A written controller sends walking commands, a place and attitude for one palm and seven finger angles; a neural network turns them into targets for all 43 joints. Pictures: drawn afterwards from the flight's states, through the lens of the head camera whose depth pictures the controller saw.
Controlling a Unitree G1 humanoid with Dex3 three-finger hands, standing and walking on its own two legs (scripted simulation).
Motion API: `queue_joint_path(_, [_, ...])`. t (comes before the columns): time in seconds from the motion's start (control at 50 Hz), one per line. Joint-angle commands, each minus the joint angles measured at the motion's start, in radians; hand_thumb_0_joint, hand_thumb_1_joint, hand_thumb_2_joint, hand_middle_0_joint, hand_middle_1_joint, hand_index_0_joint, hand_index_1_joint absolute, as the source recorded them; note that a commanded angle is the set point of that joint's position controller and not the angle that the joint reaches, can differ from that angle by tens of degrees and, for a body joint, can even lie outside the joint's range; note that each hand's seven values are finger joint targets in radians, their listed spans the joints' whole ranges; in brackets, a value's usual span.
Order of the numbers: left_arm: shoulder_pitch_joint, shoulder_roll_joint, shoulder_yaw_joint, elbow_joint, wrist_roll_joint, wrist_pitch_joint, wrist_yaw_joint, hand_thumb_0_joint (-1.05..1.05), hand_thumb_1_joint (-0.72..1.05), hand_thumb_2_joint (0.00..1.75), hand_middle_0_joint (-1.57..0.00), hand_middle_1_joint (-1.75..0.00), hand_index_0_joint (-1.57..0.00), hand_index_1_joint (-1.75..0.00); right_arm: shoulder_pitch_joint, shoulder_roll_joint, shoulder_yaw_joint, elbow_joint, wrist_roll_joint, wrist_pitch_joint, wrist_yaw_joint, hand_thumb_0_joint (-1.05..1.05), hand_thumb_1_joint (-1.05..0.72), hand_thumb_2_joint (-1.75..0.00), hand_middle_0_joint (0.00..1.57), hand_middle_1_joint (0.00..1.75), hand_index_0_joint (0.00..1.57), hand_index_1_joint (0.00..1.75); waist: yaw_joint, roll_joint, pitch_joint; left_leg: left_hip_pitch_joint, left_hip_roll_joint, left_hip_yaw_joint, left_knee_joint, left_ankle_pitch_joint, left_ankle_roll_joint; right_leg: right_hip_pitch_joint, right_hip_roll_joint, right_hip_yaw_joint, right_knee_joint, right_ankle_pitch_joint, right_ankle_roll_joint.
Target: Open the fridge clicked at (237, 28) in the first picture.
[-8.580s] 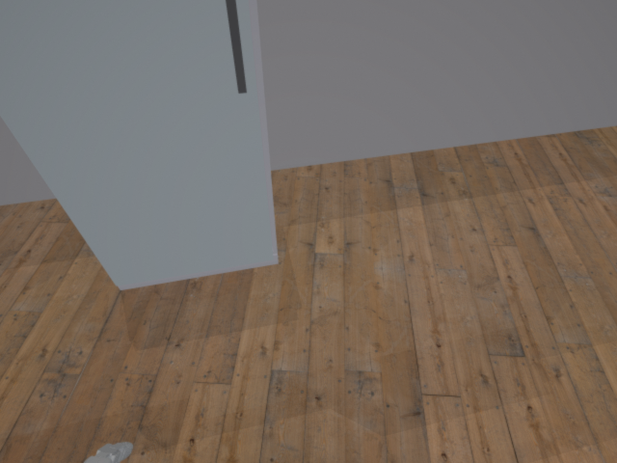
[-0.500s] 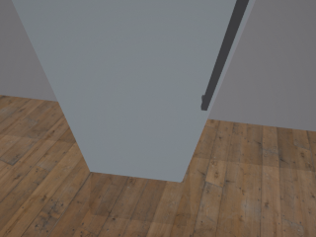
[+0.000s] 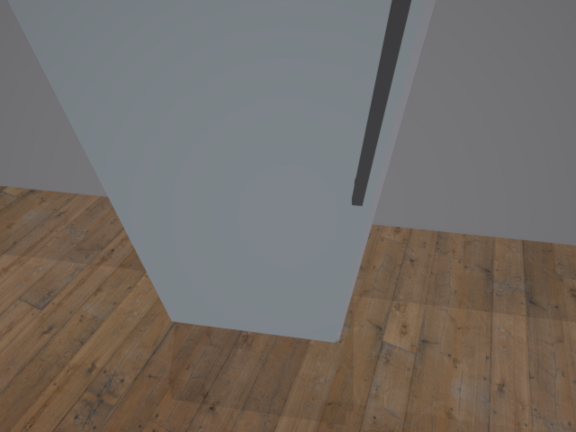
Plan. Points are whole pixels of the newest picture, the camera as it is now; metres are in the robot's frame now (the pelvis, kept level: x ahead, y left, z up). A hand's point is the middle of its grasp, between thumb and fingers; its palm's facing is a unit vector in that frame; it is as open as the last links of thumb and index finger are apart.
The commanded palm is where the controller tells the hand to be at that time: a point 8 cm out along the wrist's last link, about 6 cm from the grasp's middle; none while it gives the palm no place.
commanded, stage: look again from close up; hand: right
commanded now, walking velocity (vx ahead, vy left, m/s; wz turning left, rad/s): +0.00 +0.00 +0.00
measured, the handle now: (383, 72) +0.51 -0.10 +0.27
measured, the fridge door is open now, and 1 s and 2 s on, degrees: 0 0 0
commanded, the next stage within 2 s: raise the hand to about handle height in 1.62 s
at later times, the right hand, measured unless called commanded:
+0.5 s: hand out of the picture -0.02 -0.17 -0.17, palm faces -0.01 +0.97 -0.25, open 7.3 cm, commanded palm none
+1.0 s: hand out of the picture +0.01 -0.14 -0.18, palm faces +0.00 +0.98 -0.21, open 7.3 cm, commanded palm none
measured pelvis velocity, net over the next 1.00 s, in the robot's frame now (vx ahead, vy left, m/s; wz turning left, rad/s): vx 0.01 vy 0.04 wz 0.01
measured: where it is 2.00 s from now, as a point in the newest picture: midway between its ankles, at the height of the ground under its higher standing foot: outside the picture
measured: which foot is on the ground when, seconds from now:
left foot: down 0.00-1.00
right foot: down 0.00-1.00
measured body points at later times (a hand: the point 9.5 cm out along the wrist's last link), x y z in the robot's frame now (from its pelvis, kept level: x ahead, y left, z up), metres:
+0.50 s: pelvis -0.02 +0.02 -0.01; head -0.01 +0.04 +0.44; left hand -0.02 +0.23 -0.18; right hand -0.01 -0.22 -0.15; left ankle -0.04 +0.15 -0.74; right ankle +0.02 -0.09 -0.74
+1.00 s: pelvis +0.01 +0.04 +0.00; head +0.02 +0.04 +0.45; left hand +0.03 +0.27 -0.16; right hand +0.01 -0.19 -0.16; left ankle -0.04 +0.15 -0.74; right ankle +0.02 -0.09 -0.74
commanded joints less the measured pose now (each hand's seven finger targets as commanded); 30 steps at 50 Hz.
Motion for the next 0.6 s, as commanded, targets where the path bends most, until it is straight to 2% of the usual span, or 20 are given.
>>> queue_joint_path(0.0, [0.084, 0.095, 0.007, -0.008, -0.002, -0.004, -0.001, 0.00, 0.90, 0.90, -0.20, -0.30, -0.20, -0.30, 0.077, -0.099, -0.017, -0.017, 0.005, -0.006, 0.001, 0.00, -0.90, -0.90, 0.20, 0.30, 0.20, 0.30, 0.007, -0.004, 0.036, -0.085, 0.049, -0.033, -0.087, 0.128, 0.043, 0.063, -0.124, 0.131, -0.095, 0.141, 0.019])
queue_joint_path(0.02, [0.056, 0.151, 0.004, -0.092, -0.003, -0.016, -0.011, 0.00, 0.90, 0.90, -0.20, -0.30, -0.20, -0.30, 0.114, -0.110, -0.003, -0.031, -0.016, -0.029, -0.038, 0.00, -0.90, -0.90, 0.20, 0.30, 0.20, 0.30, 0.006, 0.016, 0.098, -0.161, 0.053, -0.085, -0.048, 0.294, 0.057, -0.013, -0.133, 0.129, 0.101, 0.366, 0.032])
queue_joint_path(0.04, [0.113, 0.119, 0.005, -0.100, 0.007, -0.012, -0.017, 0.00, 0.90, 0.90, -0.20, -0.30, -0.20, -0.30, 0.067, -0.142, -0.015, -0.083, -0.005, -0.032, -0.029, 0.00, -0.90, -0.90, 0.20, 0.30, 0.20, 0.30, 0.035, -0.047, 0.026, -0.129, 0.054, -0.058, -0.001, 0.076, 0.088, -0.018, -0.123, 0.136, 0.051, 0.142, 0.027])
queue_joint_path(0.06, [0.091, 0.128, 0.003, -0.095, 0.009, -0.007, -0.017, 0.00, 0.90, 0.90, -0.20, -0.30, -0.20, -0.30, 0.048, -0.139, -0.012, -0.093, -0.002, -0.024, -0.017, 0.00, -0.90, -0.90, 0.20, 0.30, 0.20, 0.30, 0.022, -0.101, 0.063, -0.165, 0.034, -0.048, 0.006, -0.037, 0.095, -0.056, -0.114, 0.137, 0.006, 0.006, 0.013])
queue_joint_path(0.08, [0.112, 0.133, 0.002, -0.109, 0.010, -0.004, -0.020, 0.00, 0.90, 0.90, -0.20, -0.30, -0.20, -0.30, 0.061, -0.139, -0.009, -0.101, 0.000, -0.021, -0.010, 0.00, -0.90, -0.90, 0.20, 0.30, 0.20, 0.30, 0.030, -0.128, 0.042, -0.160, 0.007, -0.028, 0.024, -0.091, 0.096, -0.087, -0.118, 0.155, -0.024, -0.080, 0.006])
queue_joint_path(0.1, [0.110, 0.126, 0.000, -0.115, 0.014, -0.010, -0.022, 0.00, 0.90, 0.90, -0.20, -0.30, -0.20, -0.30, 0.062, -0.137, -0.011, -0.108, 0.000, -0.025, -0.005, 0.00, -0.90, -0.90, 0.20, 0.30, 0.20, 0.30, 0.018, -0.210, 0.007, -0.128, -0.002, -0.016, 0.056, -0.044, 0.096, -0.090, -0.117, 0.173, -0.033, -0.029, -0.002])
queue_joint_path(0.12, [0.100, 0.129, -0.001, -0.122, 0.011, -0.009, -0.020, 0.00, 0.90, 0.90, -0.20, -0.30, -0.20, -0.30, 0.080, -0.140, -0.012, -0.102, 0.003, -0.022, -0.001, 0.00, -0.90, -0.90, 0.20, 0.30, 0.20, 0.30, 0.011, -0.203, -0.010, -0.125, -0.010, -0.009, 0.064, -0.060, 0.094, -0.077, -0.122, 0.173, -0.047, -0.066, -0.008])
queue_joint_path(0.14, [0.101, 0.133, 0.000, -0.129, 0.009, -0.006, -0.018, 0.00, 0.90, 0.90, -0.20, -0.30, -0.20, -0.30, 0.084, -0.134, -0.010, -0.101, 0.004, -0.019, 0.001, 0.00, -0.90, -0.90, 0.20, 0.30, 0.20, 0.30, 0.011, -0.173, 0.002, -0.134, -0.015, -0.006, 0.064, -0.078, 0.094, -0.088, -0.125, 0.181, -0.062, -0.125, -0.012])
queue_joint_path(0.18, [0.111, 0.135, 0.002, -0.131, 0.008, -0.003, -0.017, 0.00, 0.90, 0.90, -0.20, -0.30, -0.20, -0.30, 0.081, -0.121, -0.004, -0.097, 0.003, -0.015, 0.005, 0.00, -0.90, -0.90, 0.20, 0.30, 0.20, 0.30, 0.011, -0.088, 0.021, -0.152, -0.013, -0.013, 0.054, -0.096, 0.094, -0.107, -0.125, 0.186, -0.081, -0.206, -0.015])
queue_joint_path(0.24, [0.134, 0.127, -0.001, -0.124, 0.008, 0.000, -0.019, 0.00, 0.90, 0.90, -0.20, -0.30, -0.20, -0.30, 0.065, -0.122, -0.002, -0.101, 0.003, -0.017, 0.006, 0.00, -0.90, -0.90, 0.20, 0.30, 0.20, 0.30, 0.018, 0.024, 0.057, -0.184, 0.004, -0.038, 0.018, -0.119, 0.094, -0.112, -0.110, 0.159, -0.068, -0.191, -0.010])
queue_joint_path(0.28, [0.152, 0.124, -0.001, -0.112, 0.007, 0.001, -0.020, 0.00, 0.90, 0.90, -0.20, -0.30, -0.20, -0.30, 0.062, -0.126, -0.001, -0.101, 0.004, -0.016, 0.006, 0.00, -0.90, -0.90, 0.20, 0.30, 0.20, 0.30, 0.023, 0.044, 0.073, -0.216, 0.009, -0.049, 0.002, -0.146, 0.092, -0.098, -0.105, 0.149, -0.065, -0.184, -0.005])
queue_joint_path(0.3, [0.156, 0.120, -0.002, -0.107, 0.007, -0.002, -0.020, 0.00, 0.90, 0.90, -0.20, -0.30, -0.20, -0.30, 0.064, -0.127, -0.002, -0.103, 0.003, -0.018, 0.005, 0.00, -0.90, -0.90, 0.20, 0.30, 0.20, 0.30, 0.021, 0.029, 0.064, -0.204, 0.012, -0.047, 0.003, -0.111, 0.090, -0.089, -0.104, 0.144, -0.057, -0.141, -0.006])
queue_joint_path(0.38, [0.166, 0.110, -0.006, -0.088, 0.005, -0.004, -0.019, 0.00, 0.90, 0.90, -0.20, -0.30, -0.20, -0.30, 0.080, -0.127, -0.002, -0.096, 0.006, -0.018, 0.005, 0.00, -0.90, -0.90, 0.20, 0.30, 0.20, 0.30, 0.020, 0.029, 0.062, -0.223, 0.019, -0.062, -0.010, -0.102, 0.087, -0.062, -0.104, 0.123, -0.050, -0.110, 0.001])
queue_joint_path(0.52, [0.161, 0.093, -0.009, -0.060, 0.003, -0.009, -0.015, 0.00, 0.90, 0.90, -0.20, -0.30, -0.20, -0.30, 0.094, -0.127, -0.004, -0.088, 0.006, -0.024, 0.003, 0.00, -0.90, -0.90, 0.20, 0.30, 0.20, 0.30, 0.016, 0.027, 0.044, -0.208, 0.025, -0.074, -0.020, -0.002, 0.085, -0.022, -0.107, 0.098, -0.016, 0.018, 0.007])
queue_joint_path(0.58, [0.154, 0.086, -0.010, -0.050, 0.002, -0.008, -0.014, 0.00, 0.90, 0.90, -0.20, -0.30, -0.20, -0.30, 0.092, -0.129, -0.006, -0.084, 0.007, -0.023, 0.004, 0.00, -0.90, -0.90, 0.20, 0.30, 0.20, 0.30, 0.015, 0.014, 0.054, -0.210, 0.027, -0.075, -0.027, -0.006, 0.086, -0.026, -0.108, 0.091, -0.016, 0.015, 0.013])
